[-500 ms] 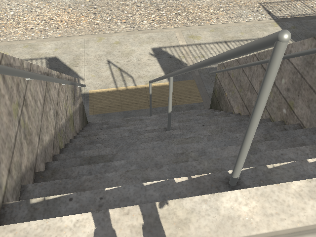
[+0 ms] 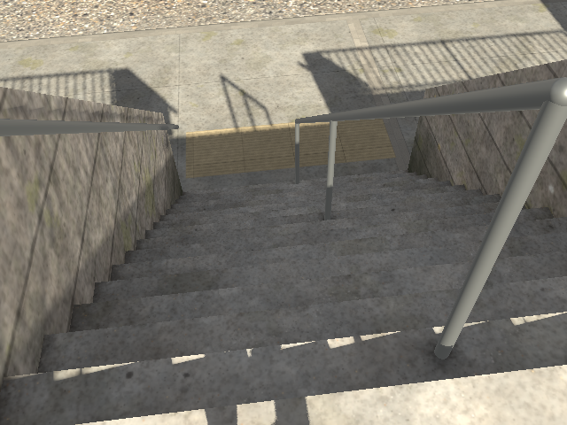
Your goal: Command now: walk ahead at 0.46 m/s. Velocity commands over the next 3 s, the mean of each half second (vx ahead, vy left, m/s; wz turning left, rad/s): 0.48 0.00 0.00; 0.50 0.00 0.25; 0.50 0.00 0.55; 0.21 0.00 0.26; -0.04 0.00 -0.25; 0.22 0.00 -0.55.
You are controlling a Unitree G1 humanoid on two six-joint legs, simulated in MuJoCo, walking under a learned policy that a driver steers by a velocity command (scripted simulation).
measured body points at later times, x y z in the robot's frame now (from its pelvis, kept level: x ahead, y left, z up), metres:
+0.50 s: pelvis +0.26 +0.03 +0.00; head +0.28 +0.04 +0.45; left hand +0.40 +0.27 -0.13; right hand +0.18 -0.19 -0.14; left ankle +0.21 +0.08 -0.74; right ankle +0.42 -0.11 -0.68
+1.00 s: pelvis +0.44 +0.02 -0.02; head +0.44 +0.02 +0.43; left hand +0.37 +0.28 -0.16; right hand +0.55 -0.25 -0.15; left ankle +0.51 +0.20 -0.66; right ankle +0.40 -0.05 -0.74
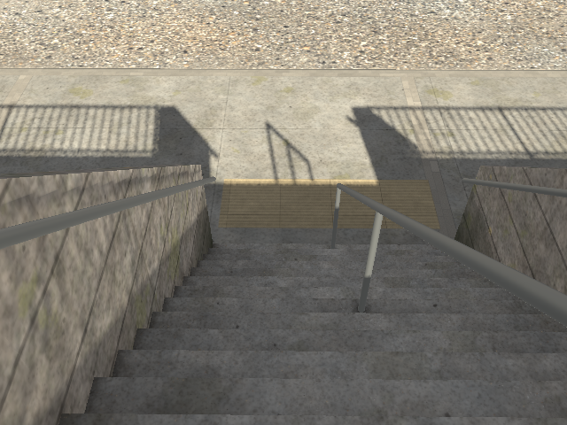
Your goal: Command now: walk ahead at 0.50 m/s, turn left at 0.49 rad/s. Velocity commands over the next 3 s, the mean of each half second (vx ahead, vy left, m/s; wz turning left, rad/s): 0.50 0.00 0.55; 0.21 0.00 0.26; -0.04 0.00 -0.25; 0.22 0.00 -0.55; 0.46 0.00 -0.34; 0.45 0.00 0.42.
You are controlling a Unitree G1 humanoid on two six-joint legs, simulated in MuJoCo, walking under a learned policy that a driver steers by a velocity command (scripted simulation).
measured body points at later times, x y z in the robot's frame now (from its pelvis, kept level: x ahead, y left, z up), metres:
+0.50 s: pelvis +0.17 +0.12 -0.22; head +0.16 +0.15 +0.23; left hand +0.22 +0.38 -0.36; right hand +0.20 -0.13 -0.35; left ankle +0.17 +0.17 -0.92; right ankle +0.29 -0.02 -0.79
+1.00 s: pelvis +0.37 +0.15 -0.38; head +0.39 +0.15 +0.07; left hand +0.27 +0.37 -0.52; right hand +0.56 -0.02 -0.52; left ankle +0.28 +0.25 -0.79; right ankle +0.42 +0.07 -1.13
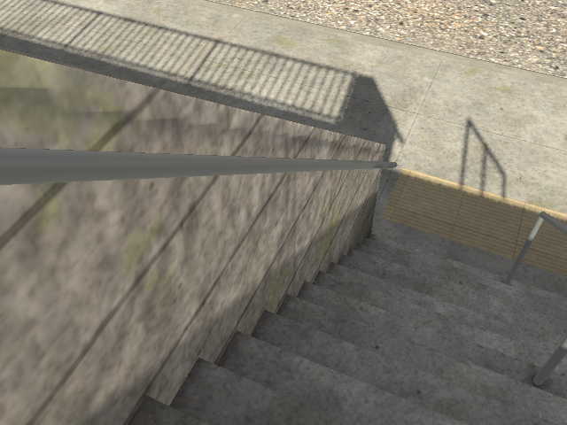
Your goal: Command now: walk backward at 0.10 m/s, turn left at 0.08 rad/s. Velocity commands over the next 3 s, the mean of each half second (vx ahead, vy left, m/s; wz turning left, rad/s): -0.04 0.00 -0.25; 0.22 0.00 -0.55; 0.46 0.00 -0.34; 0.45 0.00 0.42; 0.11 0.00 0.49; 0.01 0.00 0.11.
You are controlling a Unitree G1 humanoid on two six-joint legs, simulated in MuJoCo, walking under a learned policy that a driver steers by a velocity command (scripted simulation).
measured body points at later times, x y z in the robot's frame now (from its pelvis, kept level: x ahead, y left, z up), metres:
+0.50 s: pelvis +0.04 +0.08 -0.02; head +0.06 +0.12 +0.43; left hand +0.24 +0.33 -0.14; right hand +0.05 -0.19 -0.12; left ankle +0.10 +0.17 -0.74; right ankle +0.05 -0.09 -0.61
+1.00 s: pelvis +0.09 +0.02 -0.06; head +0.05 +0.02 +0.39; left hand +0.38 +0.16 -0.12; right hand -0.01 -0.25 -0.18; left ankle +0.10 +0.17 -0.74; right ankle +0.07 -0.09 -0.70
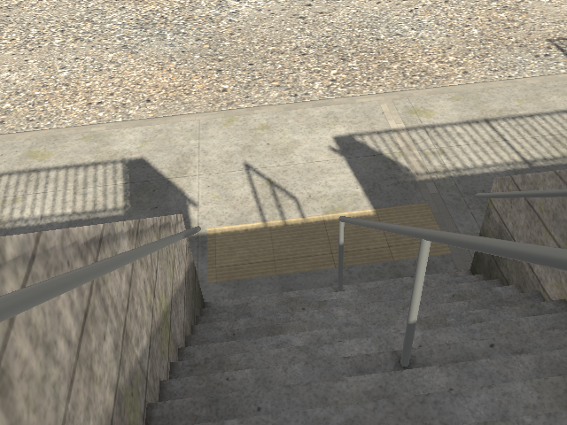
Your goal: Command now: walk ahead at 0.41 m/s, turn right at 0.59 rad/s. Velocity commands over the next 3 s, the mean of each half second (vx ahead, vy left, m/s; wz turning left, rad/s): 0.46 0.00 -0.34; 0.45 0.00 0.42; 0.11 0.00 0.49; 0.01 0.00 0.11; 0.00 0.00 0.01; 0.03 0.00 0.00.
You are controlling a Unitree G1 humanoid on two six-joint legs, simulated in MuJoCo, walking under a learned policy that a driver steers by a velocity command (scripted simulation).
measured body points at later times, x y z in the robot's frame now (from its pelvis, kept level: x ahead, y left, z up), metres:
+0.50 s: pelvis +0.22 -0.04 -0.17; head +0.22 -0.04 +0.28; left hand +0.32 +0.21 -0.31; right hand +0.18 -0.29 -0.31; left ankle +0.21 +0.01 -0.90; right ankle +0.13 -0.14 -0.64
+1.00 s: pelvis +0.45 -0.12 -0.37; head +0.45 -0.13 +0.08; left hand +0.46 +0.14 -0.51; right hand +0.49 -0.37 -0.52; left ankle +0.40 +0.00 -0.85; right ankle +0.43 -0.21 -1.10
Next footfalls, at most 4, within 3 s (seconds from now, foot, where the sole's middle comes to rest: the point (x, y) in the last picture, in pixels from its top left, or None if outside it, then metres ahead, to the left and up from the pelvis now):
0.02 right None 0.04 -0.11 -0.72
0.42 left None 0.25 0.01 -0.93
0.86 right None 0.47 -0.21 -1.13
1.40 left None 0.70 0.05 -1.34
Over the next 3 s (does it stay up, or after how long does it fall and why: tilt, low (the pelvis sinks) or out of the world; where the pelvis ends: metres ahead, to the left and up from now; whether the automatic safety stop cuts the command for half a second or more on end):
stays up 0.70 -0.08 -0.56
